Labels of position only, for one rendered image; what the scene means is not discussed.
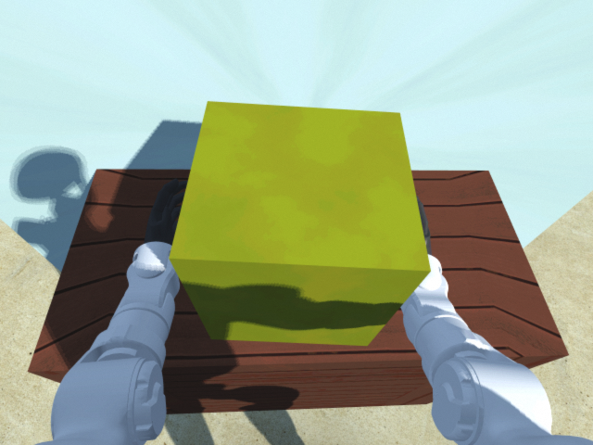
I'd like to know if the left robot forearm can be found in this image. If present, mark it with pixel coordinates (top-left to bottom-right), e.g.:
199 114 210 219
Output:
51 242 180 439

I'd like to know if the right robot upper arm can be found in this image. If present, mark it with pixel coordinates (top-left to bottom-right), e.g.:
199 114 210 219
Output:
431 357 593 445

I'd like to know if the left robot upper arm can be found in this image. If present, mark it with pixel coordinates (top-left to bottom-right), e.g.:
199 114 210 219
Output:
35 357 167 445

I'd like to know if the carton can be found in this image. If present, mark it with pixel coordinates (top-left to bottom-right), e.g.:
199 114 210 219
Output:
169 101 431 346

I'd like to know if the pedestal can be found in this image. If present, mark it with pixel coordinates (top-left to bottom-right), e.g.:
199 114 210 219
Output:
28 169 569 414

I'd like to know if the robot right hand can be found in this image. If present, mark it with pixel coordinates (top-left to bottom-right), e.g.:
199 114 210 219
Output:
416 196 432 255

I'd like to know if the robot left hand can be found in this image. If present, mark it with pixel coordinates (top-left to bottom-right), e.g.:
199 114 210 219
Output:
144 179 188 245

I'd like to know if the right robot forearm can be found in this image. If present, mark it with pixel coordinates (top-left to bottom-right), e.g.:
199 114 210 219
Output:
400 254 551 430

